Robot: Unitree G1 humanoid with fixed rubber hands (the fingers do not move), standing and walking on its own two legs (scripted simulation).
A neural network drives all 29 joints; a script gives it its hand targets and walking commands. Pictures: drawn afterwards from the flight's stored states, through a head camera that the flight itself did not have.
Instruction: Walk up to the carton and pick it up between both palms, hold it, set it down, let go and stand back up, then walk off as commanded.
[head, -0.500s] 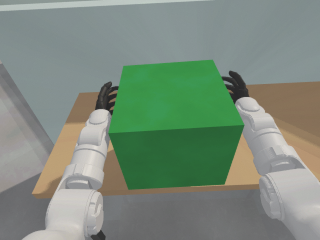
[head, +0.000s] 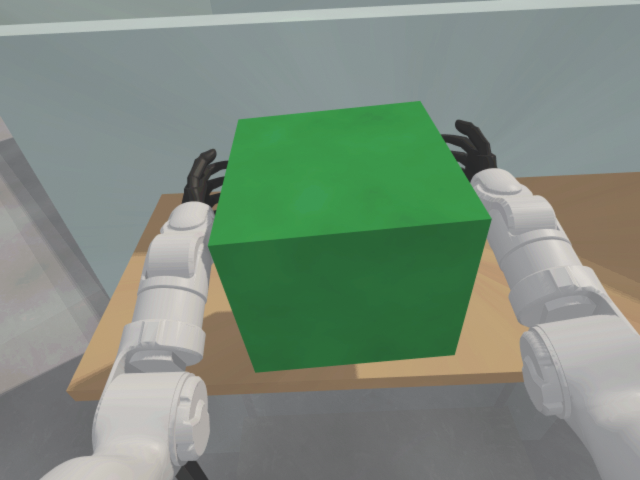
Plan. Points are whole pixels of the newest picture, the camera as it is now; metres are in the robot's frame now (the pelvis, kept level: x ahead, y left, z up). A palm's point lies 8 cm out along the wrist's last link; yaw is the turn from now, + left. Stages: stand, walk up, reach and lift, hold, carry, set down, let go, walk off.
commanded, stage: reach and lift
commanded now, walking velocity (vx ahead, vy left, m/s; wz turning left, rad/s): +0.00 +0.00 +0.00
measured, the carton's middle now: (341, 231) +0.40 +0.00 +0.13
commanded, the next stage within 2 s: hold in 0.92 s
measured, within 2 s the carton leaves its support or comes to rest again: neither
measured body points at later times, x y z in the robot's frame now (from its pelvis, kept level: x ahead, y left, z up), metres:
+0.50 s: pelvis +0.00 +0.00 +0.00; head -0.06 +0.00 +0.45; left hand +0.40 +0.18 +0.21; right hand +0.42 -0.18 +0.23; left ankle +0.00 +0.11 -0.75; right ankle +0.04 -0.13 -0.75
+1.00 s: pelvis +0.00 +0.00 +0.00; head -0.07 +0.00 +0.45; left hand +0.39 +0.18 +0.23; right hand +0.42 -0.17 +0.25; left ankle +0.00 +0.11 -0.75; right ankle +0.04 -0.13 -0.75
